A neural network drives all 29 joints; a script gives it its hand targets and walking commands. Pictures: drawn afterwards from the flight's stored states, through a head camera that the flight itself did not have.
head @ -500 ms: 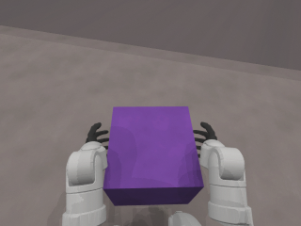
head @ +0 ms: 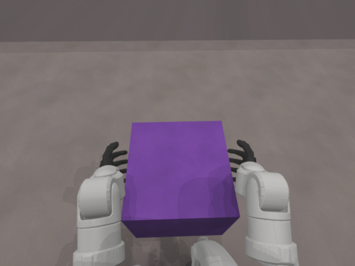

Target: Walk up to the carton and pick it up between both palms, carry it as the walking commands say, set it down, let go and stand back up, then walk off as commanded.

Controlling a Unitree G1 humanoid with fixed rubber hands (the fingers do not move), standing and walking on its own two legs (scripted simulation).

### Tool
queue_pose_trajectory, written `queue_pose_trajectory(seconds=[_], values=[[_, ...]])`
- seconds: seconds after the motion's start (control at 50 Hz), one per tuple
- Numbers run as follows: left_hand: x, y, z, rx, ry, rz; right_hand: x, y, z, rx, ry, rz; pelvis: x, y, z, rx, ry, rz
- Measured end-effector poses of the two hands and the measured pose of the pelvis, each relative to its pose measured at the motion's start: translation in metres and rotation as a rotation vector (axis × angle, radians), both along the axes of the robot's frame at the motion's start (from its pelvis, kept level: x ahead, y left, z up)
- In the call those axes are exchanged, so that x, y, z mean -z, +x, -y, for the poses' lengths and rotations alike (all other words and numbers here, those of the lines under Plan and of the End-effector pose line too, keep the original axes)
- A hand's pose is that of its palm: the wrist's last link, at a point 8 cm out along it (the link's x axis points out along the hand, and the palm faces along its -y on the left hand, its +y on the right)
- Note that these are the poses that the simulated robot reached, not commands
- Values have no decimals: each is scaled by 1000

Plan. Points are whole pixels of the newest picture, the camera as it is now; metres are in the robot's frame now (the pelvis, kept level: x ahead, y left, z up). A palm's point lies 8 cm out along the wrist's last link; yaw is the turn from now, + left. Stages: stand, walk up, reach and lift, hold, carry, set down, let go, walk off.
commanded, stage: carry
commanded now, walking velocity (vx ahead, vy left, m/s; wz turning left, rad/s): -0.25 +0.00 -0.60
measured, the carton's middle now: (178, 180) +0.31 +0.00 -0.01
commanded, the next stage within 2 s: none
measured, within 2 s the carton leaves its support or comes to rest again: neither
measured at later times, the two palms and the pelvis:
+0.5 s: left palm out of the picture +0.11 +0.03 +0.06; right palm out of the picture +0.01 -0.24 +0.07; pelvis -0.22 -0.01 +0.00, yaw -16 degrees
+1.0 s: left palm out of the picture -0.09 -0.01 +0.07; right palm out of the picture -0.24 -0.26 +0.08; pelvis -0.41 +0.01 +0.00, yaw -26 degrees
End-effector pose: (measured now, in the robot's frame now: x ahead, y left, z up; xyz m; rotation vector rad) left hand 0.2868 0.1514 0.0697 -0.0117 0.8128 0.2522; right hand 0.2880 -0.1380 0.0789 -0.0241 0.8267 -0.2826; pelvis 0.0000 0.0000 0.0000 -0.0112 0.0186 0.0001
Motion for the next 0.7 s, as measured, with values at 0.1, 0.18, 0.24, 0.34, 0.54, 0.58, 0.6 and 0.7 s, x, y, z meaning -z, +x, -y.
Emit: queue_pose_trajectory(seconds=[0.1,0.18,0.24,0.34,0.54,0.58,0.6,0.7], values=[[-9,-36,20,-21,-1,25,-3,-37,20,-1,19,23,3,-39,17,62,-17,-4],[-9,-64,48,-6,18,57,6,-71,48,27,52,56,13,-76,35,106,-33,2],[-3,-88,71,64,41,13,16,-112,70,74,53,14,9,-102,39,124,2,3],[4,-122,102,203,53,-43,25,-186,95,212,65,-40,5,-146,32,174,22,-9],[3,-199,117,345,1,-2,3,-296,101,343,2,0,-1,-236,11,325,7,-7],[-1,-217,118,340,-1,-2,0,-315,102,341,2,-2,-3,-252,12,353,-8,0],[-4,-225,120,335,-1,1,-1,-323,103,339,5,2,-3,-259,13,366,-12,1],[-13,-264,136,318,-6,60,-3,-363,119,342,19,63,9,-302,23,421,-6,-7]])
